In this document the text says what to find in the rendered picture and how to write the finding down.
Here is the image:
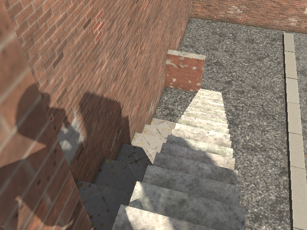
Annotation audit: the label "stairs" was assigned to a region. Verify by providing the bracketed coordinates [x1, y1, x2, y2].
[111, 89, 246, 230]

